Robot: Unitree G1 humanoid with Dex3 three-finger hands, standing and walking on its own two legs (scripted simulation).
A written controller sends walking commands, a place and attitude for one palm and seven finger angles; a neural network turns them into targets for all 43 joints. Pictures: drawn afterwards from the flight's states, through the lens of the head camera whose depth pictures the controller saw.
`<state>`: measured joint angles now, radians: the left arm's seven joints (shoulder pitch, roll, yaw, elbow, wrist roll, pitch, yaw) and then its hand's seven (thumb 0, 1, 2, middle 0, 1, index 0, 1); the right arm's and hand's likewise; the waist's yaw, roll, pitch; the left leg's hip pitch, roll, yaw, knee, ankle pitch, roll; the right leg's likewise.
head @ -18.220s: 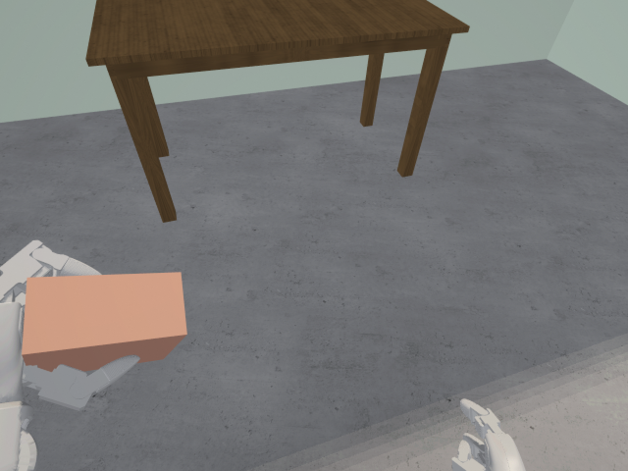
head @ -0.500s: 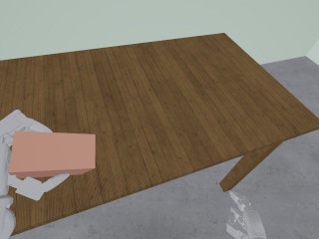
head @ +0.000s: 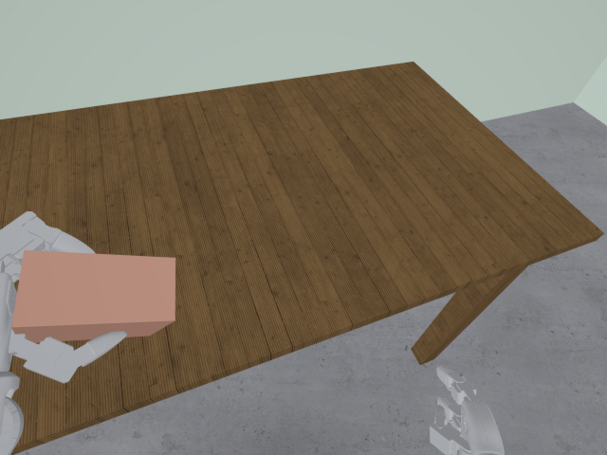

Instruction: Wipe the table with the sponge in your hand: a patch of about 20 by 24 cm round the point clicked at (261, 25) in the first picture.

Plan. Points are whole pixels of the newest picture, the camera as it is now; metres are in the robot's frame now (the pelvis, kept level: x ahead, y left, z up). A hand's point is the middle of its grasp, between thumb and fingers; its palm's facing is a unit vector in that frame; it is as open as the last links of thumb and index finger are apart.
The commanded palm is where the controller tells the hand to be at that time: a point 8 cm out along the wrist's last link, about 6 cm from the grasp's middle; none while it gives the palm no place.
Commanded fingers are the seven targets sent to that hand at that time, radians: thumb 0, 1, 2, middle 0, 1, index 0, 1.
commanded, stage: shuffle to correct the standing spot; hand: left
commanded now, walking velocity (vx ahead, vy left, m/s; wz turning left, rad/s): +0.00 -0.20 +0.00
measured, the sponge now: (120, 300) +0.23 +0.22 +0.13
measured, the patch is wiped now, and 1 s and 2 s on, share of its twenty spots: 0.00 0.00 0.00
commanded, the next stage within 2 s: come to a stop and stand still in 0.42 s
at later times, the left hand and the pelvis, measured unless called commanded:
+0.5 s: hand (149, 297) +0.23 +0.18 +0.15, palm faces +0.31 -0.86 -0.41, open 10.4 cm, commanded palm +0.17 +0.22 +0.17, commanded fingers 0.00 0.10 1.30 -1.20 -1.60 -1.20 -1.60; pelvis +0.01 -0.06 -0.01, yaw +0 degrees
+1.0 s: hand (46, 247) +0.25 +0.27 +0.19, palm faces +0.50 -0.74 -0.45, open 10.4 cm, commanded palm +0.16 +0.25 +0.17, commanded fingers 0.00 0.10 1.30 -1.20 -1.60 -1.20 -1.60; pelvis -0.01 -0.03 +0.00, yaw -1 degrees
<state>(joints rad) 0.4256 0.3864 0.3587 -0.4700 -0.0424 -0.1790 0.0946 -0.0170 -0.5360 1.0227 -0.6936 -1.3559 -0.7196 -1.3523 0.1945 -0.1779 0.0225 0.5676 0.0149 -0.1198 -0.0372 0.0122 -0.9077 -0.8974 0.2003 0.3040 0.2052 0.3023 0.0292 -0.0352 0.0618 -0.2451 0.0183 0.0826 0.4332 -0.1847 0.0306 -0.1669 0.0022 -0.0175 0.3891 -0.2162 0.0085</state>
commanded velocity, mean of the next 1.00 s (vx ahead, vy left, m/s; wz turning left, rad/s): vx -0.01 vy -0.09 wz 0.00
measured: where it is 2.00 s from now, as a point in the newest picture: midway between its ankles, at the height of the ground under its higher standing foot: outside the picture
